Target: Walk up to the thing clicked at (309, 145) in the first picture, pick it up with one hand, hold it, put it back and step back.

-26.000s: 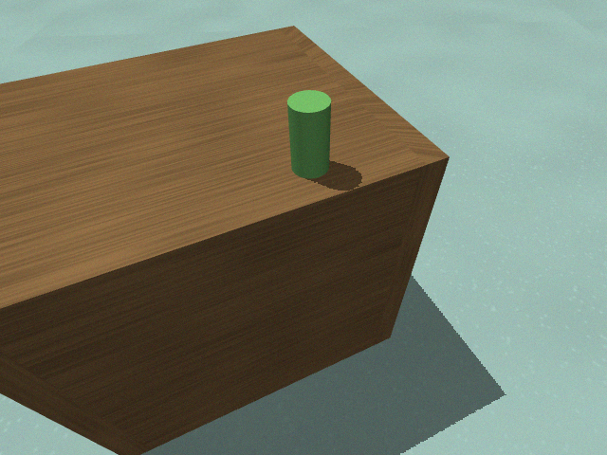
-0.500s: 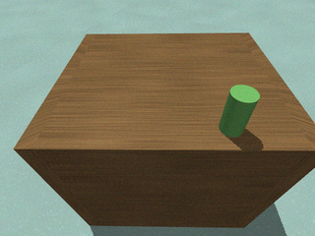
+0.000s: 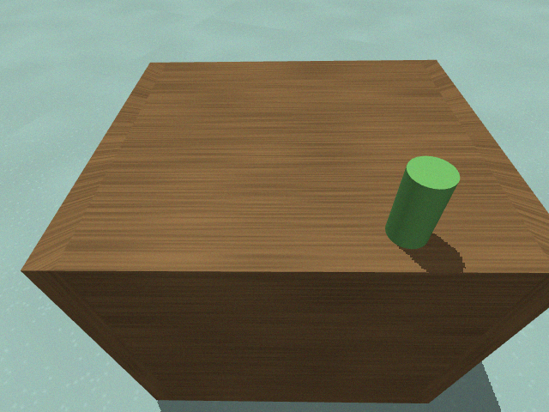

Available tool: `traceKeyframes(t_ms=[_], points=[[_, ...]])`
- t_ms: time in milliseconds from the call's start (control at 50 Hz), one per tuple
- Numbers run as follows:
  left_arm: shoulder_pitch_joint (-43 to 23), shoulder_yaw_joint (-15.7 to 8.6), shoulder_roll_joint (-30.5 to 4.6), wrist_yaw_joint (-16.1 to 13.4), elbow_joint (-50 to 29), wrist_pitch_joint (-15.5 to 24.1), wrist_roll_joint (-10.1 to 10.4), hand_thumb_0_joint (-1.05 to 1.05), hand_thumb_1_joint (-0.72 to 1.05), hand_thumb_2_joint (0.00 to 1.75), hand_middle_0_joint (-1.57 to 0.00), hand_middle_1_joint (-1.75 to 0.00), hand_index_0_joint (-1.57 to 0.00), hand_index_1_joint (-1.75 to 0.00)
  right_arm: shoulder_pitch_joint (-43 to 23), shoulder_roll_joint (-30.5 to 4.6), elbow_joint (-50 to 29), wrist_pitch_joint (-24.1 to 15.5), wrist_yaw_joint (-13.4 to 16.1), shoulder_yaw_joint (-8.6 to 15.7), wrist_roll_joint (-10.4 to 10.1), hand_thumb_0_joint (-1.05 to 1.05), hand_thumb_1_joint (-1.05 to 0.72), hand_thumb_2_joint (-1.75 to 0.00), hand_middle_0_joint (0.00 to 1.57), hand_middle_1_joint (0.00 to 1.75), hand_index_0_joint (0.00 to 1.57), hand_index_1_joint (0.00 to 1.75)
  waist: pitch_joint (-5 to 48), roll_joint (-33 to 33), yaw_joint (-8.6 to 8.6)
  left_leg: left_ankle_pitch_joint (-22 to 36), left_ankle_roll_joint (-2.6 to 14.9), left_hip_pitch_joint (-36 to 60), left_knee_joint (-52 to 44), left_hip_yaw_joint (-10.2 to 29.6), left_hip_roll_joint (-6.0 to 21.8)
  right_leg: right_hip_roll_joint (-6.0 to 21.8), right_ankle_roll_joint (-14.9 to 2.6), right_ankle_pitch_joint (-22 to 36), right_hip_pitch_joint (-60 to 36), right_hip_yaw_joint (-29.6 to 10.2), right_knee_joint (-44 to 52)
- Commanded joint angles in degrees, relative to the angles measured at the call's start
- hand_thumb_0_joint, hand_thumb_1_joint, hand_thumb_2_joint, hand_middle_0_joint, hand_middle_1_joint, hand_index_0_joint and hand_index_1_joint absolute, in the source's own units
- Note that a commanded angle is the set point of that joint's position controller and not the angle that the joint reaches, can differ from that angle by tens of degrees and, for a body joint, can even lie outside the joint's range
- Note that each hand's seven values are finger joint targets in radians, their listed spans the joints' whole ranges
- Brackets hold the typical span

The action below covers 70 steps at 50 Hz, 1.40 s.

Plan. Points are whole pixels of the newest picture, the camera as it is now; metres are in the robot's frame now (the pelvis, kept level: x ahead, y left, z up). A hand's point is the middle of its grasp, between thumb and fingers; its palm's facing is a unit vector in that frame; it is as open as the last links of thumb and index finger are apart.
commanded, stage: home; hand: right
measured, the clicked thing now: (418, 204) +0.41 -0.20 +0.09
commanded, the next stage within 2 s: stand in 0.36 s
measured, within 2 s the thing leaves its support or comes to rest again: neither
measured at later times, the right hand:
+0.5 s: hand out of the picture +0.07 -0.25 -0.15, palm faces -0.05 +0.93 -0.35, open 17.3 cm
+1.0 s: hand out of the picture +0.08 -0.24 -0.16, palm faces -0.05 +0.94 -0.34, open 8.0 cm
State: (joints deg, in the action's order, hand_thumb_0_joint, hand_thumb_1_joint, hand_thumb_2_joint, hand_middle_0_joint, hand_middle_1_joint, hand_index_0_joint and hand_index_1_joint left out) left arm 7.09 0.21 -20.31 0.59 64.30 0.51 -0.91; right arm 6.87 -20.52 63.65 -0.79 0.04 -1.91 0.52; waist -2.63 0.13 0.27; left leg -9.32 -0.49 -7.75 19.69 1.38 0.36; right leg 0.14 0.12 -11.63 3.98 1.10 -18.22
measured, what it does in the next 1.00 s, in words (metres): stands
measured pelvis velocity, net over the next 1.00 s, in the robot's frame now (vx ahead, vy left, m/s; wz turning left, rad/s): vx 0.01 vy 0.01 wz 0.01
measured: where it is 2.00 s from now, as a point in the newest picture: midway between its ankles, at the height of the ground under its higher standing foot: outside the picture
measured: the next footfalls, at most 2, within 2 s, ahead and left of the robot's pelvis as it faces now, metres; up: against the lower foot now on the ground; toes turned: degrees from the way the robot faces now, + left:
none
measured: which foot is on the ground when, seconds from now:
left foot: down 0.00-1.00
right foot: down 0.00-1.00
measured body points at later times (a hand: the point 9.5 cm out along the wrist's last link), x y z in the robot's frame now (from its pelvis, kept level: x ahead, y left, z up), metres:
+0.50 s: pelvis +0.00 +0.01 +0.00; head +0.00 +0.01 +0.45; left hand +0.06 +0.31 -0.14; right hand +0.08 -0.30 -0.13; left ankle +0.02 +0.12 -0.75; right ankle -0.02 -0.12 -0.75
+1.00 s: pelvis +0.01 +0.01 +0.00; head +0.02 +0.01 +0.45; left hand +0.07 +0.31 -0.13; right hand +0.08 -0.29 -0.13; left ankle +0.02 +0.12 -0.75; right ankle -0.02 -0.12 -0.75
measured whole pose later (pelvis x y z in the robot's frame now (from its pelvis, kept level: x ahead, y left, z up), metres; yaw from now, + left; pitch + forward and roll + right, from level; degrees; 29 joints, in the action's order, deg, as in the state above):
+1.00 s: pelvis +0.01 +0.01 +0.00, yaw +1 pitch -2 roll +0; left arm 7.6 -0.1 -20.0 0.4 64.3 0.3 -0.9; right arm 6.9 -20.1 64.3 -0.6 0.0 -1.3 0.4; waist -2.8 0.0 0.2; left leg -9.3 0.1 -7.3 18.8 1.6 -0.6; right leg 1.1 0.7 -12.1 3.6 1.4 -17.9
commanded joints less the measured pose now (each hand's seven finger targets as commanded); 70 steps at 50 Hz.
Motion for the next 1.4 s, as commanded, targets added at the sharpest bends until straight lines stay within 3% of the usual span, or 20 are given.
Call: traceKeyframes(t_ms=[0, 260, 340, 400, 440, 480, 500, 540, 640, 800, 960, 1060, 1100, 1280, 1380], points=[[-1.6, -2.3, -11.5, -1.0, -2.8, 0.6, 0.0, 0.0, 0.9, 0.9, -0.2, -0.3, -0.2, -0.3, -1.6, -12.6, -2.7, -1.2, 1.0, 2.7, 0.1, 0.0, 0.53, -0.06, 0.05, 0.06, 0.05, 0.06, 2.2, -1.0, -0.24, 7.6, 1.83, -0.1, -3.6, 5.7, 6.7, 6.6, -1.04, 5.9, 0.8, -5.5, 3.5], [-1.2, -2.4, -11.9, -1.2, -3.0, 0.9, 0.2, 0.0, 0.9, 0.9, -0.2, -0.3, -0.2, -0.3, -2.0, -12.5, -2.8, -1.3, 1.0, 3.0, -0.1, 0.0, 0.55, -0.05, 0.05, 0.05, 0.05, 0.05, 5.3, -0.4, -0.12, 14.5, 2.19, 2.9, -1.8, 5.3, 7.1, 7.3, -0.9, 12.5, -1.1, -5.1, 3.0], [-1.2, -2.4, -11.6, -1.1, -2.5, 0.4, 0.1, 0.0, 0.9, 0.9, -0.2, -0.3, -0.2, -0.3, -2.3, -12.5, -2.4, -0.9, 1.0, 3.1, 0.0, 0.0, 0.55, -0.05, 0.05, 0.05, 0.05, 0.05, 1.6, -1.1, -0.14, 4.3, 1.84, 0.4, -4.1, 6.0, 6.5, 6.7, -1.13, 3.2, 1.5, -5.0, 4.4], [-1.1, -2.6, -11.8, -1.0, -2.7, 0.4, -0.2, 0.0, 0.9, 0.9, -0.2, -0.3, -0.2, -0.3, -2.1, -12.7, -2.4, -0.8, 1.0, 3.3, 0.1, 0.0, 0.52, -0.07, 0.06, 0.06, 0.06, 0.06, 0.9, -0.9, -0.27, 1.0, 2.09, 0.0, -4.6, 6.2, 6.5, 6.7, -1.35, 1.5, 2.6, -5.2, 4.8], [-0.8, -2.5, -11.8, -1.0, -2.8, 0.6, -0.1, 0.0, 0.9, 0.9, -0.2, -0.3, -0.2, -0.3, -2.1, -12.4, -2.4, -1.0, 0.9, 3.3, 0.1, 0.0, 0.53, -0.07, 0.05, 0.06, 0.05, 0.06, 2.1, -0.3, -0.2, 4.3, 2.2, 0.9, -4.1, 6.2, 6.6, 7.0, -1.52, 3.2, 2.0, -5.2, 4.3], [-0.8, -2.6, -11.8, -1.0, -2.8, 0.7, 0.0, 0.0, 0.9, 0.9, -0.2, -0.3, -0.2, -0.3, -1.7, -12.4, -2.2, -1.0, 0.8, 3.3, 0.1, 0.0, 0.37, -0.23, 0.2, 0.22, 0.2, 0.22, 1.8, -0.5, -0.28, 3.3, 2.25, 0.5, -4.2, 6.2, 6.6, 7.0, -1.44, 2.9, 1.8, -5.4, 4.4], [-1.1, -2.6, -11.8, -1.0, -2.8, 0.7, 0.0, 0.0, 0.9, 0.9, -0.2, -0.3, -0.2, -0.3, -1.5, -12.3, -2.2, -1.0, 0.8, 3.3, 0.1, 0.0, 0.29, -0.31, 0.2, 0.3, 0.2, 0.3, 1.7, -0.6, -0.42, 2.8, 2.08, -0.1, -4.6, 6.3, 6.4, 7.0, -1.46, 2.6, 1.8, -5.5, 4.4], [-0.9, -2.6, -11.8, -1.0, -2.9, 0.7, 0.0, 0.0, 0.9, 0.9, -0.2, -0.3, -0.2, -0.3, -1.8, -12.4, -2.3, -1.1, 0.8, 3.3, 0.1, 0.0, 0.13, -0.47, 0.2, 0.3, 0.2, 0.3, 1.7, -1.0, -0.47, 1.8, 2.08, -0.3, -5.1, 6.6, 6.5, 6.8, -1.36, 2.2, 1.7, -5.3, 4.2], [-0.6, -2.5, -11.6, -1.0, -3.2, 0.8, 0.1, 0.0, 0.9, 0.9, -0.2, -0.3, -0.2, -0.3, -1.7, -12.2, -2.3, -1.3, 0.8, 3.3, 0.0, 0.0, -0.27, -0.87, 0.2, 0.3, 0.2, 0.3, 4.0, -0.5, -0.22, 8.5, 2.08, 1.1, -3.5, 6.1, 6.6, 7.3, -1.3, 6.2, 0.3, -5.2, 3.7], [-0.2, -2.4, -11.5, -1.1, -3.1, 0.7, 0.3, 0.0, 0.9, 0.9, -0.2, -0.3, -0.2, -0.3, -1.7, -12.6, -2.0, -1.2, 0.9, 3.3, 0.0, 0.0, -0.9, -0.9, 0.2, 0.3, 0.2, 0.3, 4.4, -0.6, 0.1, 11.0, 2.21, 2.2, -2.7, 5.9, 6.7, 7.5, -1.25, 8.6, -0.1, -5.0, 3.2], [-0.8, -2.5, -11.8, -1.2, -3.2, 0.7, 0.2, 0.0, 0.9, 0.9, -0.2, -0.3, -0.2, -0.3, -1.5, -12.1, -2.1, -1.0, 0.9, 3.3, 0.0, 0.0, -0.9, -0.9, 0.2, 0.3, 0.2, 0.3, 2.1, 0.2, -0.35, 7.3, 1.93, 0.8, -3.8, 6.3, 6.4, 7.3, -1.28, 4.4, 1.4, -4.9, 4.0], [-0.9, -2.6, -11.8, -1.2, -3.4, 0.9, 0.2, 0.0, 0.9, 0.9, -0.2, -0.3, -0.2, -0.3, -1.5, -11.9, -2.2, -1.1, 0.8, 3.3, 0.0, 0.0, -0.9, -0.9, 0.2, 0.3, 0.2, 0.3, 3.3, 0.0, -0.32, 9.5, 1.98, 1.3, -3.3, 6.2, 6.5, 7.5, -1.19, 6.6, 0.2, -4.8, 3.7], [-0.9, -2.6, -11.7, -1.3, -3.7, 1.0, 0.3, 0.0, 0.9, 0.9, -0.2, -0.3, -0.2, -0.3, -2.0, -12.1, -2.5, -1.2, 0.9, 3.4, 0.0, 0.0, -0.9, -0.9, 0.2, 0.3, 0.2, 0.3, 5.3, 0.0, -0.08, 14.8, 2.07, 2.6, -1.9, 5.9, 6.8, 7.9, -1.18, 11.6, -1.1, -4.7, 3.0], [-0.8, -2.5, -11.7, -1.3, -3.4, 0.8, 0.2, 0.0, 0.9, 0.9, -0.2, -0.3, -0.2, -0.3, -2.1, -11.9, -2.2, -1.0, 0.9, 3.3, -0.1, 0.0, -0.9, -0.9, 0.2, 0.3, 0.2, 0.3, 3.2, -0.3, -0.17, 10.4, 1.74, 1.7, -3.1, 6.1, 6.4, 7.4, -1.07, 7.4, 0.1, -4.6, 3.9], [-1.2, -2.7, -11.8, -1.3, -3.4, 0.8, 0.2, 0.0, 0.9, 0.9, -0.2, -0.3, -0.2, -0.3, -1.9, -11.8, -2.4, -1.0, 0.9, 3.3, -0.1, 0.0, -0.9, -0.9, 0.2, 0.3, 0.2, 0.3, 3.5, 0.0, -0.31, 11.0, 1.69, 1.8, -3.1, 6.0, 6.4, 7.5, -1.11, 7.7, -0.1, -4.5, 3.5]])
